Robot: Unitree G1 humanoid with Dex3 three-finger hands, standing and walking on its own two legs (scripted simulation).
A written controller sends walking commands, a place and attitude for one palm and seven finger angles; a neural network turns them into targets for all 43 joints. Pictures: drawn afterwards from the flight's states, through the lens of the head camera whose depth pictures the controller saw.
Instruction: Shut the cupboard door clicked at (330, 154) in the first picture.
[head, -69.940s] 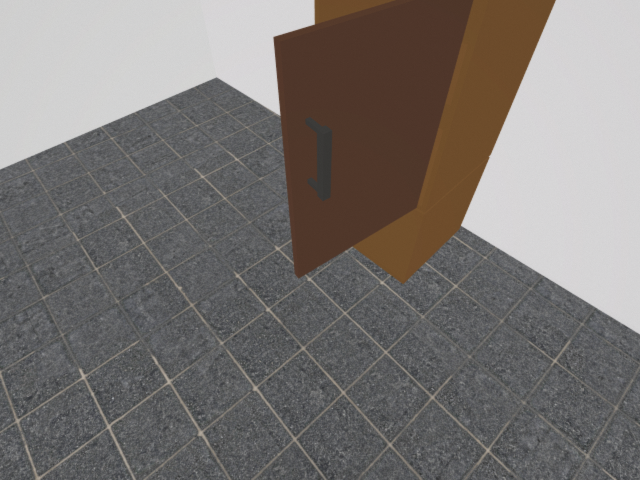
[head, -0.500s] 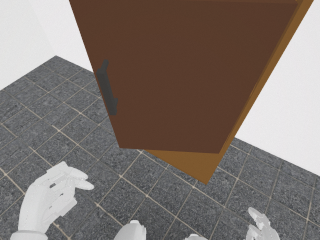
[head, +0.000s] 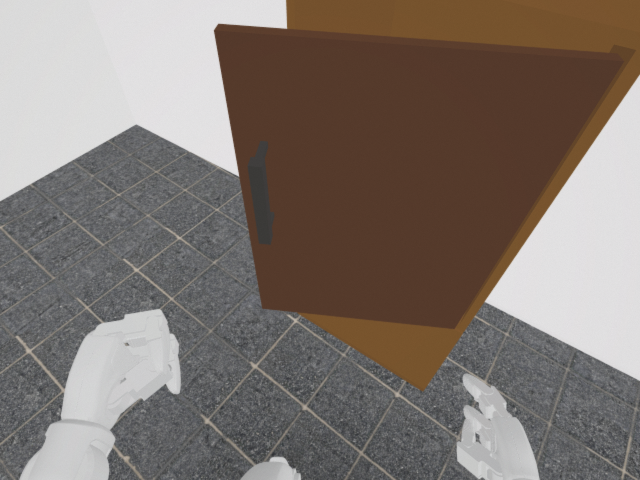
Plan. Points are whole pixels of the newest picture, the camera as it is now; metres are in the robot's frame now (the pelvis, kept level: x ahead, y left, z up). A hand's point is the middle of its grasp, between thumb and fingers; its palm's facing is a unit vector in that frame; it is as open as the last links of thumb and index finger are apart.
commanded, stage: raise the hand and make a fist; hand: left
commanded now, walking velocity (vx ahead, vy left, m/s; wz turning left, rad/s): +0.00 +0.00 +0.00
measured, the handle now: (264, 195) +0.47 +0.13 +0.08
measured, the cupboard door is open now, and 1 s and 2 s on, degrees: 28 28 28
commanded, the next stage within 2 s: bring the fist close to the handle in 0.52 s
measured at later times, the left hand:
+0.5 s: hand (171, 362) +0.22 +0.18 +0.09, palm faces +0.00 -1.00 -0.04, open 3.1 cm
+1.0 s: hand (224, 314) +0.28 +0.14 +0.09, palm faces -0.03 -1.00 -0.04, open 3.1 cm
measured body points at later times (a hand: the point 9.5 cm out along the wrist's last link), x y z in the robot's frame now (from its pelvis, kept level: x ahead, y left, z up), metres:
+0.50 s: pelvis +0.00 -0.01 +0.01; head +0.02 -0.01 +0.46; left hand +0.21 +0.23 +0.09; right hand +0.16 -0.24 -0.06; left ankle +0.05 +0.07 -0.69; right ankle -0.01 -0.12 -0.69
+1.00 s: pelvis +0.00 -0.03 +0.01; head +0.02 -0.04 +0.46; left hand +0.27 +0.19 +0.09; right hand +0.16 -0.26 -0.07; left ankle +0.05 +0.07 -0.69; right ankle -0.01 -0.12 -0.69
